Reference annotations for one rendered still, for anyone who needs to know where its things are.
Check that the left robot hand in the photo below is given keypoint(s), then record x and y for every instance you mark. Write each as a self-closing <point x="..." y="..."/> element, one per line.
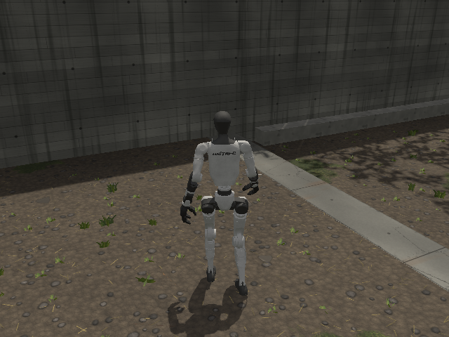
<point x="183" y="213"/>

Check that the robot left shin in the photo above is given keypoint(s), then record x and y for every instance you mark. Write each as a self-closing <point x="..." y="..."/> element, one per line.
<point x="210" y="251"/>

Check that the robot right upper arm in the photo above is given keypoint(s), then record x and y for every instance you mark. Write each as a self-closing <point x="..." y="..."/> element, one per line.
<point x="248" y="158"/>

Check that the right robot hand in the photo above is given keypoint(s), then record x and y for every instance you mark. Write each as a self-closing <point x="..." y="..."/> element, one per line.
<point x="255" y="189"/>

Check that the robot right forearm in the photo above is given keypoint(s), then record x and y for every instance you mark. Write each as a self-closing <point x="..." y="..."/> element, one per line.
<point x="254" y="180"/>

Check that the robot left forearm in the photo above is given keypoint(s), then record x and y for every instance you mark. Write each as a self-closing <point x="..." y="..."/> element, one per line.
<point x="189" y="194"/>

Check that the robot left upper arm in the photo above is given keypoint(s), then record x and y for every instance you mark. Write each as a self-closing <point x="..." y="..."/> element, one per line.
<point x="200" y="150"/>

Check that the left robot foot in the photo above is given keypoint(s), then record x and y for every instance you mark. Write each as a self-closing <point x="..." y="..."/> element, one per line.
<point x="211" y="276"/>

